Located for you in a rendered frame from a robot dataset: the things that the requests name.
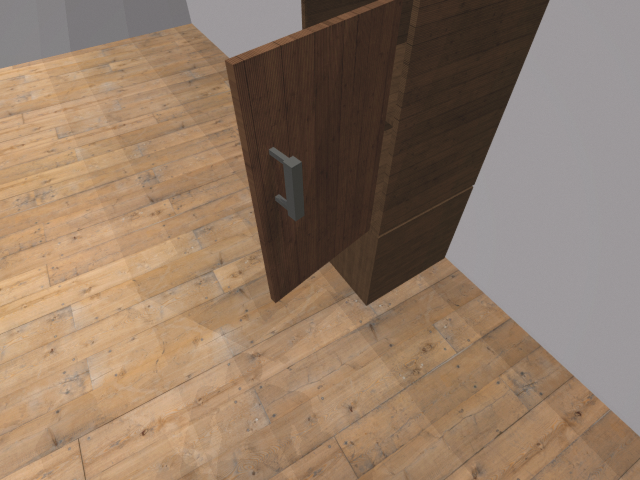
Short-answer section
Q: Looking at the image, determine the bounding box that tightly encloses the handle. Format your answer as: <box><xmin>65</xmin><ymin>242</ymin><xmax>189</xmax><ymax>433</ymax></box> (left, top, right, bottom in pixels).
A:
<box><xmin>269</xmin><ymin>147</ymin><xmax>305</xmax><ymax>221</ymax></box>

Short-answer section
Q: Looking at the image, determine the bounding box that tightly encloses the cupboard door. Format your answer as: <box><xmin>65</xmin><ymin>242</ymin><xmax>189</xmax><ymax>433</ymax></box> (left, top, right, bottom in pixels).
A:
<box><xmin>225</xmin><ymin>0</ymin><xmax>403</xmax><ymax>303</ymax></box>

